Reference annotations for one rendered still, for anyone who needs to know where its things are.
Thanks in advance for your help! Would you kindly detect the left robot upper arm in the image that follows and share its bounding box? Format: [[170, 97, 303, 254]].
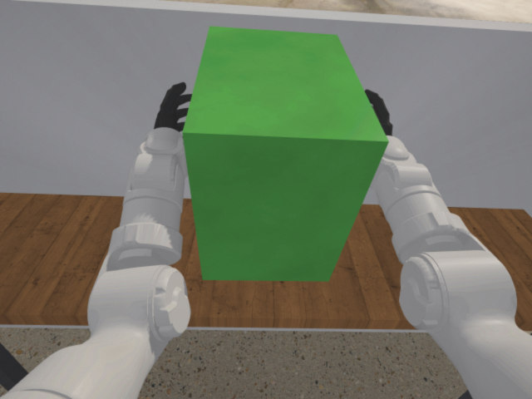
[[0, 265, 191, 399]]

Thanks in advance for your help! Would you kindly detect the robot right hand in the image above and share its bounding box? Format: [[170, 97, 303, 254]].
[[365, 89, 392, 136]]

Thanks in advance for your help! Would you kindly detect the carton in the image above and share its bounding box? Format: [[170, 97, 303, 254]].
[[182, 26, 389, 282]]

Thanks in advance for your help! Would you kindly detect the table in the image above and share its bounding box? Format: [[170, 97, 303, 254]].
[[0, 193, 532, 399]]

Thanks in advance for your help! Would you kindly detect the robot left forearm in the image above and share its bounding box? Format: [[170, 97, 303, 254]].
[[87, 127, 188, 331]]

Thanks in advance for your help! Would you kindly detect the right robot upper arm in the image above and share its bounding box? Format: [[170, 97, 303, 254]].
[[399, 250, 532, 399]]

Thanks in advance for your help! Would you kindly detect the robot left hand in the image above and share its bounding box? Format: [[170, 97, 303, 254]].
[[154, 82, 192, 132]]

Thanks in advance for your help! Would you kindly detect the robot right forearm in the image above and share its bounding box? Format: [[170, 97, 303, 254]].
[[370, 135, 517, 313]]

